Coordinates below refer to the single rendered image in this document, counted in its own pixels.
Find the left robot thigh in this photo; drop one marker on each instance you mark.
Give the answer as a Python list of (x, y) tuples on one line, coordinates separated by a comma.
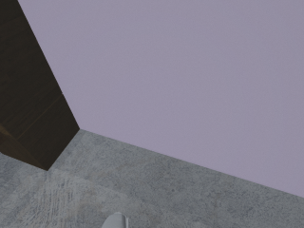
[(116, 221)]

